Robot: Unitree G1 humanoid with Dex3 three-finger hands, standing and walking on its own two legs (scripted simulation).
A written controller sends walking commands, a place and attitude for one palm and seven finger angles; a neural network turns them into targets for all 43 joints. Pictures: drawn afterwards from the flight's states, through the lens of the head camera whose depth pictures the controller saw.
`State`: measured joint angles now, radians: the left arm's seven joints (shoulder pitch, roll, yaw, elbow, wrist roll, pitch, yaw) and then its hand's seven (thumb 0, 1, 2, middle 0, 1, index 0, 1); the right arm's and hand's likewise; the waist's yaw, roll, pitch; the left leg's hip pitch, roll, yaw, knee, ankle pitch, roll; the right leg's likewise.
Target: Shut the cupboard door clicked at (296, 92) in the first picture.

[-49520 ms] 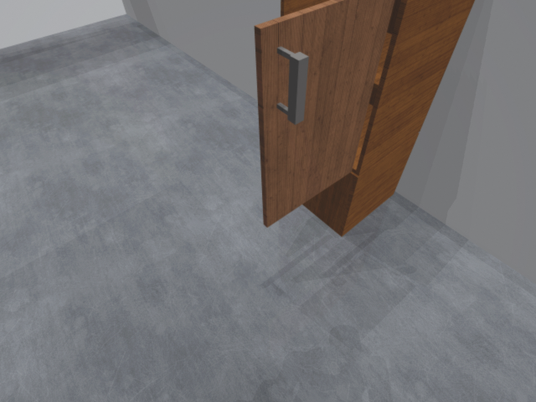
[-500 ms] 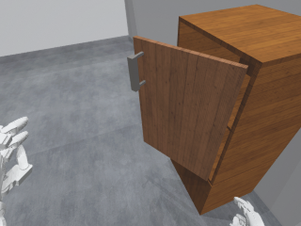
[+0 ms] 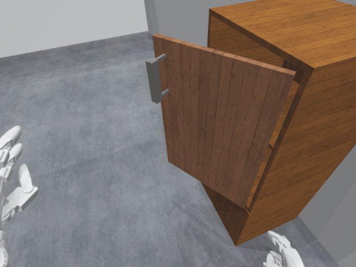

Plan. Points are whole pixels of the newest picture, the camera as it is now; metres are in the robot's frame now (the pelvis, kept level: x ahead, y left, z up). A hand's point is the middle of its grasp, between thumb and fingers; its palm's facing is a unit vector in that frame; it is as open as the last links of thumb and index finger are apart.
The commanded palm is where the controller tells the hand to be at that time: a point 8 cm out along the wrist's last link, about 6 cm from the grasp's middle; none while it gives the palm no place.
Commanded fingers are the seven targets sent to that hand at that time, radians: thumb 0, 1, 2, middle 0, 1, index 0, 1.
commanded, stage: step back with the hand held close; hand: left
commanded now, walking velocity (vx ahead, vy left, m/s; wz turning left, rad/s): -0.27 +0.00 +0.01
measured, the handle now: (159, 78) +0.60 +0.12 +0.13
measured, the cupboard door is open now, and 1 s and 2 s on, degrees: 31 31 31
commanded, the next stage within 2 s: stop stepping back and stand still in 1.56 s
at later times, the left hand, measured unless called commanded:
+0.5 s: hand (8, 218) +0.15 +0.29 +0.15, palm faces +0.42 -0.78 -0.47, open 7.4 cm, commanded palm +0.09 +0.32 +0.17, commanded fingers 0.00 0.90 0.90 -0.20 -0.30 -0.20 -0.30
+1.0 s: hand out of the picture +0.08 +0.29 +0.15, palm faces +0.47 -0.77 -0.42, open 7.4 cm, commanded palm +0.01 +0.32 +0.17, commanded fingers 0.00 0.90 0.90 -0.20 -0.30 -0.20 -0.30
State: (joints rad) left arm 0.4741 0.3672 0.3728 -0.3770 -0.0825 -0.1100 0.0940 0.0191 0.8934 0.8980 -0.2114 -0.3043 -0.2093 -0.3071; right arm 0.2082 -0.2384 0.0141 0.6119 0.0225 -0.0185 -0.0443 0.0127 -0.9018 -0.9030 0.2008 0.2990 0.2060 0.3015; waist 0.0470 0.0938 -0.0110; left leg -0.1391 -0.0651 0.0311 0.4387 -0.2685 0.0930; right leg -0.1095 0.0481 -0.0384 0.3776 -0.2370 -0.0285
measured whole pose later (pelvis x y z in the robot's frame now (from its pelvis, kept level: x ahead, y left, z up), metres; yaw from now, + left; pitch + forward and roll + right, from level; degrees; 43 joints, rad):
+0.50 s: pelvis -0.06 +0.02 -0.02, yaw -2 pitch +0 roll -1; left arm 0.52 0.42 0.44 -0.46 -0.05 -0.16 0.12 0.02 0.89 0.90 -0.21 -0.30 -0.21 -0.31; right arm 0.22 -0.24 -0.01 0.53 0.01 0.04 -0.07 0.01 -0.90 -0.90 0.20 0.30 0.20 0.30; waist 0.01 0.02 -0.02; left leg -0.35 -0.09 0.09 0.61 -0.27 0.14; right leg -0.34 0.02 0.03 0.63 -0.30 0.02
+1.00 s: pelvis -0.12 +0.02 -0.04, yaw +1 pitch -1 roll -3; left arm 0.47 0.40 0.46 -0.49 -0.01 -0.25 0.14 0.02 0.89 0.90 -0.21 -0.30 -0.21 -0.31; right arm 0.23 -0.24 -0.01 0.58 0.01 -0.03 -0.07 0.01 -0.90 -0.90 0.20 0.30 0.21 0.30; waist -0.01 0.00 0.01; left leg -0.50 -0.03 0.11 0.73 -0.24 0.13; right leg -0.46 0.04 0.00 0.72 -0.25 0.01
